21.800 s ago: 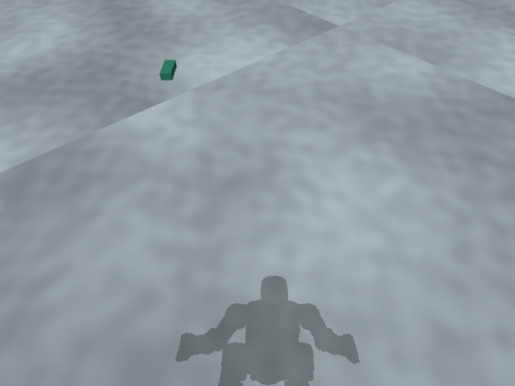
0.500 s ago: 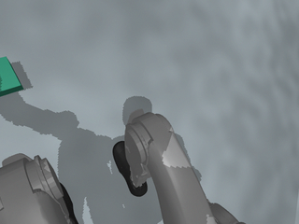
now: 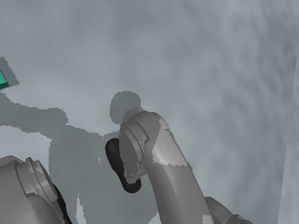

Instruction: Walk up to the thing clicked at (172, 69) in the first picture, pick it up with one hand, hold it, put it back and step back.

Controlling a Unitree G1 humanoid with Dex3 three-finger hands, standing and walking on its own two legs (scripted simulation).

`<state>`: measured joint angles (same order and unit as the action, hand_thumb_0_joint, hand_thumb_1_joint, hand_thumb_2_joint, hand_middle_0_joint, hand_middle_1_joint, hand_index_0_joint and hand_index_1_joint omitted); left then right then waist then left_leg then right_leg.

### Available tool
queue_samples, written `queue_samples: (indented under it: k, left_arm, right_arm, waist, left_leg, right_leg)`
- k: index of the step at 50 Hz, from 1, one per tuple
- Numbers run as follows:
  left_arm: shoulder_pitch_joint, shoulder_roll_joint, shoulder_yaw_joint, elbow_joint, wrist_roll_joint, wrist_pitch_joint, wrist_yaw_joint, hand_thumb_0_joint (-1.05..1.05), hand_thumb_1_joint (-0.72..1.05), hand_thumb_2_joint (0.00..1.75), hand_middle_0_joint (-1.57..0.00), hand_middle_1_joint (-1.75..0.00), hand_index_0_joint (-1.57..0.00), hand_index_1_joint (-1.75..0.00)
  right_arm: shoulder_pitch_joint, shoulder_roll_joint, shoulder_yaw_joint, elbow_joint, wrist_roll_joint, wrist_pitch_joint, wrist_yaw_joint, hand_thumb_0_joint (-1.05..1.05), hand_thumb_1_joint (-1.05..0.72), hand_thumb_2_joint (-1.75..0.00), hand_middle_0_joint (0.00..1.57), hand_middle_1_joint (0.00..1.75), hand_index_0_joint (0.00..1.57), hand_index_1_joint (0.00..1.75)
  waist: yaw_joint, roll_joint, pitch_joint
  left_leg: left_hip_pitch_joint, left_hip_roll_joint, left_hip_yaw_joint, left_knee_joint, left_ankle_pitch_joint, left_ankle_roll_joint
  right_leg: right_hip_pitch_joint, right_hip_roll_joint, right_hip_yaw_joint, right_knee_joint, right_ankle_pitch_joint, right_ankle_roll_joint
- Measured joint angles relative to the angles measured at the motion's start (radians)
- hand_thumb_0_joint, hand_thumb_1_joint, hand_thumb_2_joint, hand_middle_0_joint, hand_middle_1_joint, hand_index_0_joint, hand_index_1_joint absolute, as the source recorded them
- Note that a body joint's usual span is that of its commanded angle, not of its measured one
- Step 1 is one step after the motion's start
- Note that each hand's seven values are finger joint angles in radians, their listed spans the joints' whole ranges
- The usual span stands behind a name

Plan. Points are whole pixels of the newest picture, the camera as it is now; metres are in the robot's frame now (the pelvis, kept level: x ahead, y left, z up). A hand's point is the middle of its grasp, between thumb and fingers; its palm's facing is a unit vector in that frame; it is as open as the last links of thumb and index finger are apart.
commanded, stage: close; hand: left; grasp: from above
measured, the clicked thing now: out of the picture +0.49 +0.27 -0.29
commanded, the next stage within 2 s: settle in 1.66 s
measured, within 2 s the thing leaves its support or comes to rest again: neither
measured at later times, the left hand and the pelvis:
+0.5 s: hand out of the picture +0.48 +0.27 -0.26, palm faces -0.43 -0.14 -0.89, open 13.3 cm; pelvis +0.00 +0.00 +0.00, yaw -1 degrees
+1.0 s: hand out of the picture +0.47 +0.27 -0.27, palm faces -0.45 -0.13 -0.88, open 11.9 cm; pelvis +0.00 +0.00 +0.01, yaw -1 degrees
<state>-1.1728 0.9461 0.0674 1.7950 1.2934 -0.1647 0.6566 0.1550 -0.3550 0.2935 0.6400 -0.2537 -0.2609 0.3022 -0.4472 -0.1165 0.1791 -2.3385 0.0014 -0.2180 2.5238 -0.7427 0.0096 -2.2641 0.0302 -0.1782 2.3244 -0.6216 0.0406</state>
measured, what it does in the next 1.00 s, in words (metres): stands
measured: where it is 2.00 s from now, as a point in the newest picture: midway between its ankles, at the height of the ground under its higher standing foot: (96, 197)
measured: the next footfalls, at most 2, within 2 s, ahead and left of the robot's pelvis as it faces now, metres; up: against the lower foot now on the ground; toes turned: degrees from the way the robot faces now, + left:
none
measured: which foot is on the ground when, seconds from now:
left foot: down 0.00-1.00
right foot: down 0.00-1.00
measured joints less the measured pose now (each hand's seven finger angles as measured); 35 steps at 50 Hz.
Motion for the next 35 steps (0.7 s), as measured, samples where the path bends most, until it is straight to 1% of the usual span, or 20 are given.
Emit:
queue_samples:
  k: [2,7,9,13,16,18,21,23,26,31,35]
  left_arm:
    - [-0.002,0.003,-0.002,-0.001,-0.002,0.002,0.002,0.00,-0.50,1.02,-0.09,-1.07,-0.09,-1.07]
    - [0.001,0.013,0.015,-0.010,-0.002,0.010,0.012,0.00,-0.50,1.04,-0.09,-1.07,-0.09,-1.08]
    - [0.001,0.016,0.008,0.000,-0.010,0.018,0.015,0.00,-0.50,1.05,-0.10,-1.07,-0.09,-1.08]
    - [0.002,0.025,0.016,0.005,-0.024,0.022,0.007,0.00,-0.49,1.06,-0.11,-1.07,-0.09,-1.08]
    - [0.000,0.030,0.002,0.004,-0.035,0.021,-0.004,0.00,-0.48,1.06,-0.12,-1.06,-0.10,-1.08]
    - [-0.001,0.031,0.000,-0.003,-0.039,0.016,-0.011,0.00,-0.47,1.05,-0.12,-1.06,-0.11,-1.07]
    - [-0.001,0.034,-0.003,-0.010,-0.035,0.011,-0.012,0.00,-0.46,1.04,-0.13,-1.05,-0.12,-1.07]
    - [0.002,0.034,0.004,-0.019,-0.029,0.008,-0.010,0.00,-0.45,1.04,-0.14,-1.05,-0.12,-1.06]
    - [0.002,0.037,-0.002,-0.008,-0.024,0.010,-0.004,0.00,-0.43,1.03,-0.15,-1.04,-0.13,-1.06]
    - [0.009,0.043,-0.003,-0.002,-0.029,0.012,-0.007,0.00,-0.40,1.01,-0.16,-1.03,-0.15,-1.04]
    - [0.009,0.042,-0.018,-0.006,-0.039,0.006,-0.014,0.00,-0.37,0.99,-0.18,-1.02,-0.18,-1.03]
  right_arm:
    - [-0.001,-0.002,0.006,-0.003,-0.001,-0.004,0.003,0.00,-0.91,-0.91,0.19,0.30,0.20,0.30]
    - [0.001,-0.004,0.010,-0.005,0.000,-0.006,0.008,0.00,-0.91,-0.91,0.20,0.30,0.20,0.30]
    - [-0.001,-0.007,0.013,-0.005,-0.001,-0.006,0.010,0.00,-0.91,-0.91,0.20,0.30,0.20,0.30]
    - [-0.001,-0.010,0.013,-0.008,0.003,-0.008,0.006,0.00,-0.91,-0.91,0.20,0.30,0.20,0.30]
    - [-0.001,-0.012,0.018,-0.011,0.003,-0.008,0.005,0.00,-0.91,-0.91,0.19,0.30,0.20,0.30]
    - [0.002,-0.011,0.020,-0.013,0.005,-0.009,0.003,0.00,-0.91,-0.91,0.19,0.30,0.20,0.30]
    - [0.004,-0.010,0.026,-0.015,0.006,-0.007,0.000,0.00,-0.91,-0.91,0.19,0.30,0.20,0.30]
    - [0.009,-0.009,0.025,-0.016,0.008,-0.005,-0.003,0.00,-0.91,-0.91,0.19,0.30,0.20,0.30]
    - [0.011,-0.010,0.028,-0.018,0.008,0.000,-0.002,0.00,-0.91,-0.91,0.20,0.30,0.20,0.30]
    - [0.010,-0.012,0.024,-0.027,0.009,0.000,-0.007,0.00,-0.90,-0.91,0.20,0.30,0.20,0.30]
    - [0.008,-0.015,0.028,-0.032,0.007,-0.004,-0.007,0.00,-0.90,-0.91,0.20,0.30,0.20,0.30]
  waist:
    - [-0.003,-0.004,0.005]
    - [-0.006,-0.008,0.012]
    - [-0.010,-0.006,0.014]
    - [-0.013,-0.004,0.021]
    - [-0.014,-0.007,0.028]
    - [-0.013,-0.010,0.030]
    - [-0.013,-0.013,0.030]
    - [-0.011,-0.012,0.026]
    - [-0.012,-0.008,0.019]
    - [-0.012,-0.009,0.024]
    - [-0.009,-0.015,0.030]
  left_leg:
    - [0.001,0.000,-0.002,0.000,0.000,-0.001]
    - [0.005,0.002,-0.009,-0.001,-0.003,-0.004]
    - [0.006,0.003,-0.011,0.000,-0.003,-0.003]
    - [0.006,0.004,-0.011,-0.002,-0.001,-0.001]
    - [0.009,0.005,-0.011,-0.003,0.001,0.001]
    - [0.010,0.005,-0.011,-0.004,0.002,0.001]
    - [0.012,0.006,-0.014,-0.007,0.002,0.000]
    - [0.011,0.006,-0.016,-0.009,0.002,-0.001]
    - [0.010,0.005,-0.018,-0.011,0.001,-0.001]
    - [0.013,0.005,-0.017,-0.013,0.002,0.001]
    - [0.014,0.004,-0.016,-0.015,0.005,0.002]
  right_leg:
    - [0.001,0.000,-0.002,-0.001,0.001,0.000]
    - [0.004,0.003,-0.007,-0.005,0.002,-0.002]
    - [0.005,0.004,-0.009,-0.007,0.003,-0.001]
    - [0.007,0.006,-0.009,-0.011,0.006,0.001]
    - [0.011,0.007,-0.009,-0.013,0.008,0.002]
    - [0.012,0.007,-0.009,-0.015,0.010,0.002]
    - [0.015,0.008,-0.011,-0.019,0.011,0.002]
    - [0.015,0.008,-0.013,-0.022,0.011,0.001]
    - [0.015,0.007,-0.015,-0.025,0.010,0.001]
    - [0.020,0.008,-0.015,-0.029,0.010,0.003]
    - [0.023,0.007,-0.014,-0.031,0.011,0.004]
